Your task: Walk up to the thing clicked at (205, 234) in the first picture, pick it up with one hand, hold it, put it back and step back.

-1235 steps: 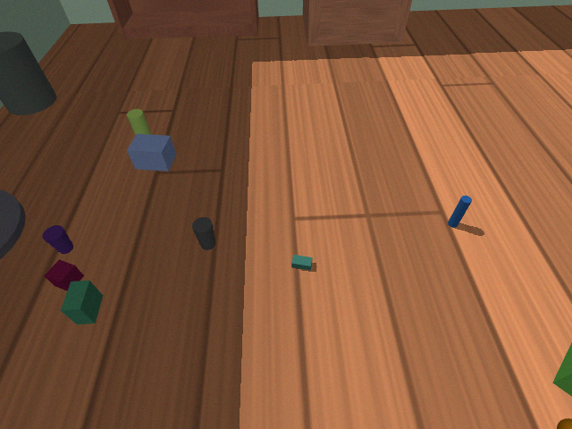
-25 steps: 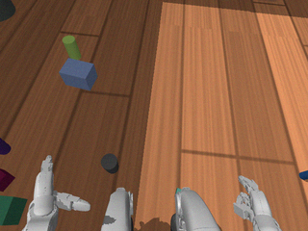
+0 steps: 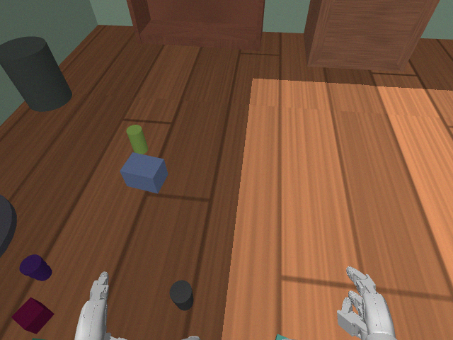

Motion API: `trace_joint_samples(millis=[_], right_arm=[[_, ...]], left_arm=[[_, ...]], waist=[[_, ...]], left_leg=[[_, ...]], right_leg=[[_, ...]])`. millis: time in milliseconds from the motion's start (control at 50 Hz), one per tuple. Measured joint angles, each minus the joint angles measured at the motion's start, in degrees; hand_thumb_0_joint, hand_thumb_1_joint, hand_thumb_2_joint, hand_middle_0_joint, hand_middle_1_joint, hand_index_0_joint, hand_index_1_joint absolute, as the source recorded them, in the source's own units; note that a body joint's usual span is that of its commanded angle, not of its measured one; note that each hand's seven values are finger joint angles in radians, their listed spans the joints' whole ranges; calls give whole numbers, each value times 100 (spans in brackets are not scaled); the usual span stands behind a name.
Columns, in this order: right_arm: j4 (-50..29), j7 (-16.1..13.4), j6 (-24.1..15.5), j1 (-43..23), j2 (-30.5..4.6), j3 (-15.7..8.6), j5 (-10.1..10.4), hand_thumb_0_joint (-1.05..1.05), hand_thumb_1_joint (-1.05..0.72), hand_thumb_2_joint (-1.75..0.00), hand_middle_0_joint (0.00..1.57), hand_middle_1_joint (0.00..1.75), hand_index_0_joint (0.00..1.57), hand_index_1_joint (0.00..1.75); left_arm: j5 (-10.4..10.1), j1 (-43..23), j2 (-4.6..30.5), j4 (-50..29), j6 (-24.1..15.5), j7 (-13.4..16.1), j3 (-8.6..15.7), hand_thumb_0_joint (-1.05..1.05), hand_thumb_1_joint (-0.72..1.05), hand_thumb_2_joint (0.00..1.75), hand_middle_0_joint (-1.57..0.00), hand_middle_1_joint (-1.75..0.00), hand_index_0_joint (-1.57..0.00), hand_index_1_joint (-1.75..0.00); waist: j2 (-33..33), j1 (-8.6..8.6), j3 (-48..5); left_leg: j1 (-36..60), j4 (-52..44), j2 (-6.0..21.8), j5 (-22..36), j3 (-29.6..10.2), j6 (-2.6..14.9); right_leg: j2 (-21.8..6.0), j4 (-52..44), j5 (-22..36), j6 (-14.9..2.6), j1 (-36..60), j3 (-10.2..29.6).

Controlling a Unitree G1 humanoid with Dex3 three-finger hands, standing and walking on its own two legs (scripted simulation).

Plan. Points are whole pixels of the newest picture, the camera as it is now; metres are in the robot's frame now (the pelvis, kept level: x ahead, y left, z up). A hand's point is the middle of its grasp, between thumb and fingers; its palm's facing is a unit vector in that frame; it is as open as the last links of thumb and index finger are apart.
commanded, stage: home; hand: left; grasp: from the side
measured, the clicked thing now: (183, 296) +0.38 +0.19 -0.65
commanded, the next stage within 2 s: stand in 1.54 s
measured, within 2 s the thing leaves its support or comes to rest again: neither
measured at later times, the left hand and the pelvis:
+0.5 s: hand (139, 334) +0.15 +0.16 -0.05, palm faces +0.10 -0.95 -0.29, open 17.7 cm; pelvis -0.01 -0.02 +0.00, yaw +0 degrees
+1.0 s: hand (139, 339) +0.15 +0.16 -0.05, palm faces +0.10 -0.95 -0.28, open 17.5 cm; pelvis -0.02 -0.02 +0.00, yaw +0 degrees
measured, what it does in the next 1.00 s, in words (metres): stands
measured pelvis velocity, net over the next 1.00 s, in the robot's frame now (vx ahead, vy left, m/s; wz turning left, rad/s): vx -0.02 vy -0.02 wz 0.00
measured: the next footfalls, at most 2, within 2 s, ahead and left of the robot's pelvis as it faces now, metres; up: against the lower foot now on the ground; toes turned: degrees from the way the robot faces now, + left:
none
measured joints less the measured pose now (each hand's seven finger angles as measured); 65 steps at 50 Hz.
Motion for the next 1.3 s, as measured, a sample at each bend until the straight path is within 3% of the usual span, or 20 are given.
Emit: trace_joint_samples(millis=[580, 1300], right_arm=[[198, 41, -196, 97, -106, -82, -34, 2, -90, -90, 21, 30, 20, 30], [263, 26, -340, 48, -64, -58, -65, 2, -90, -90, 21, 30, 20, 30]], left_arm=[[9, -130, -40, 263, -104, -152, 39, -2, -58, 4, -5, -4, -6, -5], [35, -130, -59, 294, -219, -186, 66, -1, -55, 5, -6, -5, -6, -5]], waist=[[-40, -12, 202], [-67, 20, 202]], left_leg=[[177, -203, 38, 241, -47, -131], [175, -194, 28, 213, -16, -99]], right_leg=[[44, -28, 134, -135, 102, -42], [36, -46, 131, -103, 102, -7]])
